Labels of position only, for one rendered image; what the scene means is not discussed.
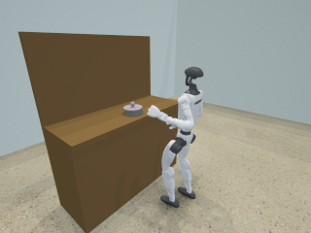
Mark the robot left upper arm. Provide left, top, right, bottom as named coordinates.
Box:
left=178, top=94, right=194, bottom=131

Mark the robot right upper arm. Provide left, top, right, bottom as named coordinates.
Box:
left=198, top=90, right=203, bottom=117

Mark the left robot forearm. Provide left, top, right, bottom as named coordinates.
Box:
left=158, top=112, right=192, bottom=129

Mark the robot left hand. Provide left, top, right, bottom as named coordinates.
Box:
left=147, top=105, right=161, bottom=118

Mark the lid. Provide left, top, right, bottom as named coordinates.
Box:
left=123, top=104, right=143, bottom=112

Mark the table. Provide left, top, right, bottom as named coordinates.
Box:
left=18, top=31, right=179, bottom=233

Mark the robot right foot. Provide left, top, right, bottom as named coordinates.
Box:
left=178, top=187, right=196, bottom=199

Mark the pot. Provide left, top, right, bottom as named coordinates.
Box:
left=124, top=109, right=143, bottom=117

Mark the robot left foot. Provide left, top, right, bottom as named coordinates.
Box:
left=160, top=195, right=180, bottom=208

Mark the robot foot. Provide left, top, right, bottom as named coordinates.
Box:
left=178, top=187, right=196, bottom=199
left=160, top=195, right=180, bottom=208

